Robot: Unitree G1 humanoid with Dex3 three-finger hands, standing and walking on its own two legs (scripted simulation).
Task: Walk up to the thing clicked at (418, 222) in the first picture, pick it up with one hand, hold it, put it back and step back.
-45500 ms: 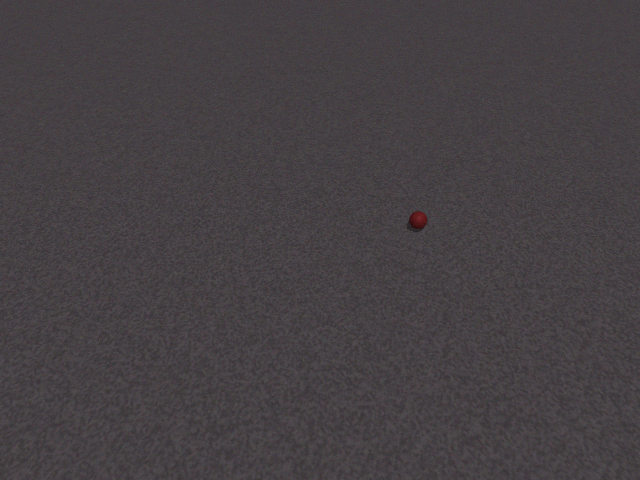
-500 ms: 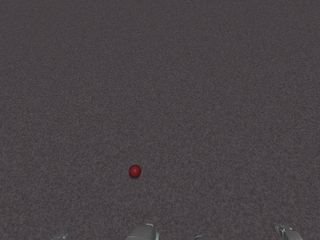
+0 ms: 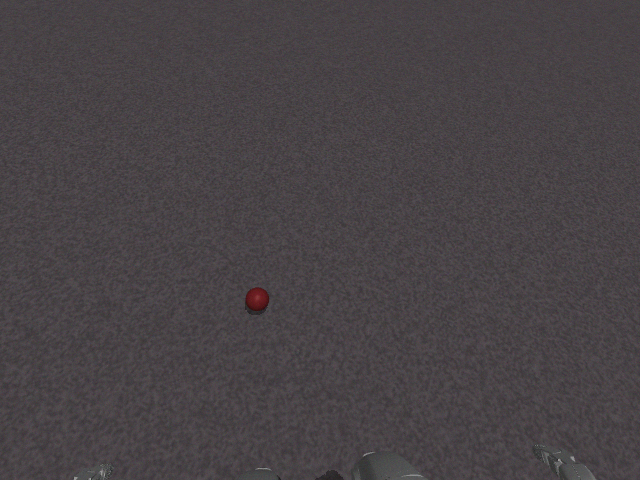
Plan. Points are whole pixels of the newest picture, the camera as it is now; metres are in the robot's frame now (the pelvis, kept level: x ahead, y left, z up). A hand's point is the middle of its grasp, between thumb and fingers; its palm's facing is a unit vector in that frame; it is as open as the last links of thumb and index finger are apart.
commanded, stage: step back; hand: left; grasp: from above
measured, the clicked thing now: (257, 299) +0.70 +0.20 -0.73
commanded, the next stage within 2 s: none
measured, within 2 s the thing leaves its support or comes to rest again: neither
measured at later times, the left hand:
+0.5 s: hand out of the picture -0.03 +0.24 -0.14, palm faces +0.04 -0.91 -0.42, open 7.4 cm
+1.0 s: hand out of the picture -0.29 +0.19 -0.15, palm faces -0.01 -0.92 -0.40, open 7.4 cm
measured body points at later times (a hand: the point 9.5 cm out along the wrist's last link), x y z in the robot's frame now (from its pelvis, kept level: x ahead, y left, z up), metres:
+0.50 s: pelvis -0.17 -0.03 -0.02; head -0.11 -0.03 +0.43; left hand -0.03 +0.29 -0.11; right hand -0.10 -0.35 -0.14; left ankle -0.20 +0.08 -0.74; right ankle -0.08 -0.15 -0.73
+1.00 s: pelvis -0.35 -0.08 -0.01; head -0.32 -0.10 +0.43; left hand -0.29 +0.24 -0.12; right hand -0.21 -0.40 -0.13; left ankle -0.26 +0.07 -0.69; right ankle -0.34 -0.20 -0.73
